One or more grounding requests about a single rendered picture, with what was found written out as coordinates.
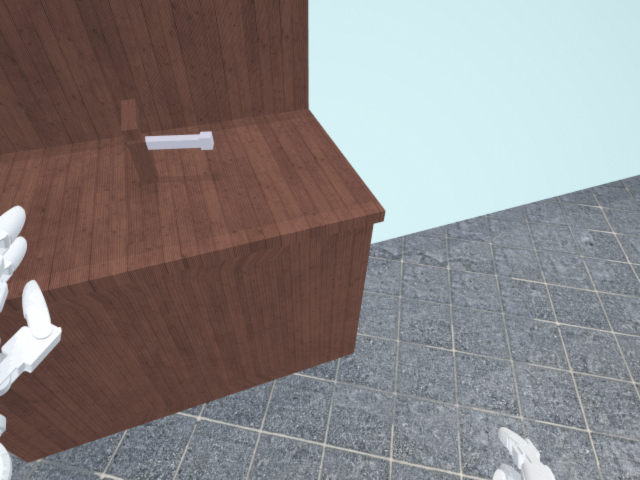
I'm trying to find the robot left hand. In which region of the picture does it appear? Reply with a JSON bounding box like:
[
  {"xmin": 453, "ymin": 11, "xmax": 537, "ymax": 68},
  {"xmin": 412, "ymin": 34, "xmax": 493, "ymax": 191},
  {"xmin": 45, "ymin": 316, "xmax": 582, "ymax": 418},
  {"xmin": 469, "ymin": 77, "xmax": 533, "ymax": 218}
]
[{"xmin": 0, "ymin": 206, "xmax": 62, "ymax": 396}]

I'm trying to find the counter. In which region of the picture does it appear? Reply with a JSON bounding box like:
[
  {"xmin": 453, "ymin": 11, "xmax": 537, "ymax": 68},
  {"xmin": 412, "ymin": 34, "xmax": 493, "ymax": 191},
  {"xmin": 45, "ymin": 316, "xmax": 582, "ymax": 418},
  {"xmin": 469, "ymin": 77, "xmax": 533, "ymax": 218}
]
[{"xmin": 0, "ymin": 0, "xmax": 385, "ymax": 463}]

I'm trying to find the tap lever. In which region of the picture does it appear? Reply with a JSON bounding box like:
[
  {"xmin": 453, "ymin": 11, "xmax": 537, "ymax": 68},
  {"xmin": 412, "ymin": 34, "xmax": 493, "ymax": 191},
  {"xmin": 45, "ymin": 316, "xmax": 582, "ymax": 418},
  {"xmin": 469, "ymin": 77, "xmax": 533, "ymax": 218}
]
[{"xmin": 145, "ymin": 131, "xmax": 214, "ymax": 150}]

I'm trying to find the robot right hand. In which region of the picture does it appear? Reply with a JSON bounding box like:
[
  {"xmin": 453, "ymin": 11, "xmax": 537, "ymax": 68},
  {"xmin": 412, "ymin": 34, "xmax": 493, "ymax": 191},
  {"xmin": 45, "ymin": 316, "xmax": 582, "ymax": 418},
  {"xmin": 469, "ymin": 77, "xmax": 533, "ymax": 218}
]
[{"xmin": 492, "ymin": 427, "xmax": 556, "ymax": 480}]

